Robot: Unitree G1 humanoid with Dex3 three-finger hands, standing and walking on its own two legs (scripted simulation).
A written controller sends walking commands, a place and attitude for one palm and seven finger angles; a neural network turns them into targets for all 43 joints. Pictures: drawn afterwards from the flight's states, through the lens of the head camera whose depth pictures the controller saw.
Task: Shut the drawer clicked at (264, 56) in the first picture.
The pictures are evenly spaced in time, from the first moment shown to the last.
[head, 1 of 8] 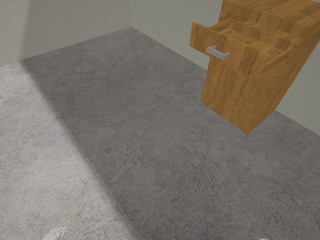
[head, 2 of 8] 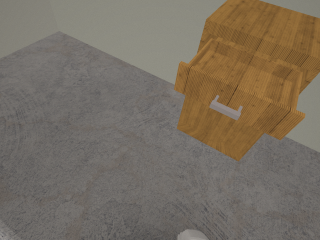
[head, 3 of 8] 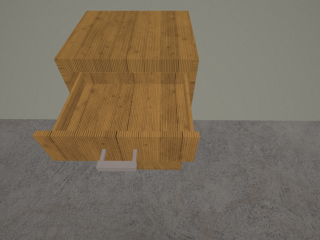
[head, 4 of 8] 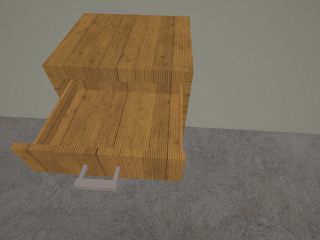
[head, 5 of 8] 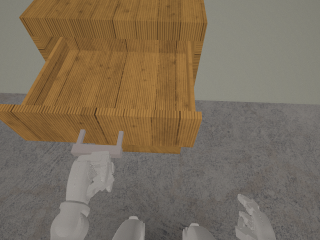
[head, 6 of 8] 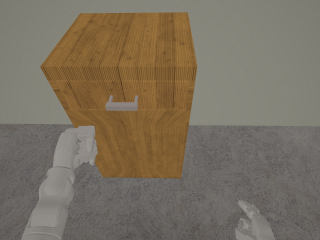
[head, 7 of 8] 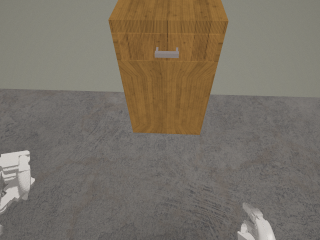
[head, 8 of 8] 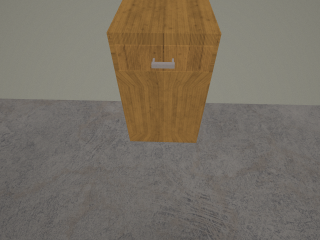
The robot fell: no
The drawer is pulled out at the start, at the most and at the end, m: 0.30 0.30 0.00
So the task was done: yes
